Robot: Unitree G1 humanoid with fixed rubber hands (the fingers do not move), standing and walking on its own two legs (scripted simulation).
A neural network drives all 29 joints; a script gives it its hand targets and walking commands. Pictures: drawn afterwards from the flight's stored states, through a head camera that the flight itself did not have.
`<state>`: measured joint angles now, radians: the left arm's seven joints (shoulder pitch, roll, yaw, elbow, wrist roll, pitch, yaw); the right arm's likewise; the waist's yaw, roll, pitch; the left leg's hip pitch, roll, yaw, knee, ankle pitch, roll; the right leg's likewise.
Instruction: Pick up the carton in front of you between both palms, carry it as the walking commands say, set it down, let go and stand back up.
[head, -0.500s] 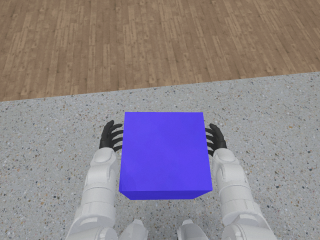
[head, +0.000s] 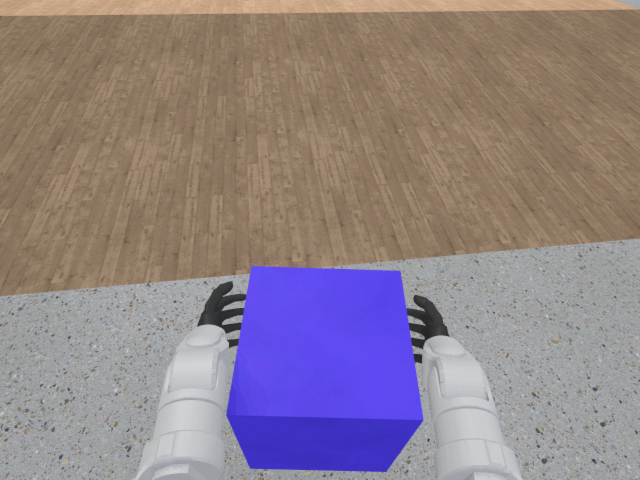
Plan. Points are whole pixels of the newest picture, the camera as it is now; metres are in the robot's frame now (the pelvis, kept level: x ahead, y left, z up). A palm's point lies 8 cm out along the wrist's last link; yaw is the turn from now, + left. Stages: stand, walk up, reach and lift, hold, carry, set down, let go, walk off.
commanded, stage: reach and lift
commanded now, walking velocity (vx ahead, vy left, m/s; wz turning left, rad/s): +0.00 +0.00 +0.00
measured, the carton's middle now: (322, 374) +0.29 +0.00 -0.06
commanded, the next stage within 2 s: hold in 0.86 s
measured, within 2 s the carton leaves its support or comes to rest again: neither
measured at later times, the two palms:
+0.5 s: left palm (212, 329) +0.30 +0.15 +0.04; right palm (437, 340) +0.29 -0.15 +0.03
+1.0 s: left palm (208, 321) +0.30 +0.15 +0.06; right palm (440, 333) +0.29 -0.15 +0.05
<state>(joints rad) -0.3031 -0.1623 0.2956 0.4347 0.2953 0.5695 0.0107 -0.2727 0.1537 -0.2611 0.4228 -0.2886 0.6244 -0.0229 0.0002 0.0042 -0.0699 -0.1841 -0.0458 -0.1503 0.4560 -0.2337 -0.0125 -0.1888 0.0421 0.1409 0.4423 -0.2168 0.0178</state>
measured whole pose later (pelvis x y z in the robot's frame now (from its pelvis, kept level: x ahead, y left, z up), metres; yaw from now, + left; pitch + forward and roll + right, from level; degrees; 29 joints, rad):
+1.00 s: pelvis +0.01 +0.00 +0.01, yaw +0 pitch -6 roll +0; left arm -0.26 -0.15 0.22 0.25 0.27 0.71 0.01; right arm -0.23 0.15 -0.19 0.24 -0.26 0.75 -0.02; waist 0.00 0.00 -0.02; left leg -0.05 -0.03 -0.14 0.34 -0.20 -0.01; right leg -0.05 0.03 0.13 0.33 -0.18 0.01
